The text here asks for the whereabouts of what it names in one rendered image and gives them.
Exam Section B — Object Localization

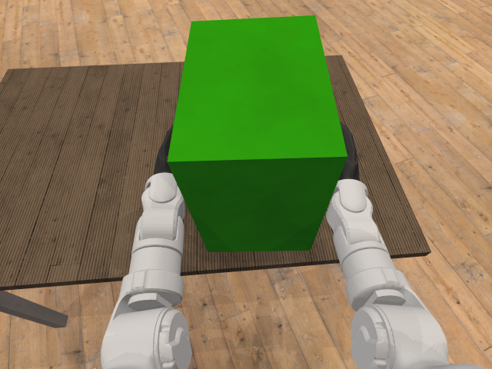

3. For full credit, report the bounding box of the left robot upper arm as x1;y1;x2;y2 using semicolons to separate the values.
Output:
102;307;192;369

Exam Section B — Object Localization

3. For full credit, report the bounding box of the robot right forearm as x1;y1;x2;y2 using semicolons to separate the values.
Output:
326;179;448;355

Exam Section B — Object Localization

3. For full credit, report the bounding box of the carton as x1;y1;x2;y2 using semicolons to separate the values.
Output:
167;15;347;252

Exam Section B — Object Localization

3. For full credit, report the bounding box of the right robot hand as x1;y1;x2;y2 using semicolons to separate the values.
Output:
339;122;360;181

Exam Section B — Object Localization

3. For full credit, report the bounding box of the table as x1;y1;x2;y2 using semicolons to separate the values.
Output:
0;55;431;328

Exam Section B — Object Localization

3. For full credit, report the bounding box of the right robot upper arm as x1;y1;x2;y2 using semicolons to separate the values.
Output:
351;304;487;369

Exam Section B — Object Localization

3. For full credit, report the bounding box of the left robot hand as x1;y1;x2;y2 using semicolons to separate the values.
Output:
154;125;173;175

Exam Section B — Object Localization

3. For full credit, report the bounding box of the robot left forearm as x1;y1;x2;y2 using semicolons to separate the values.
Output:
101;173;185;368

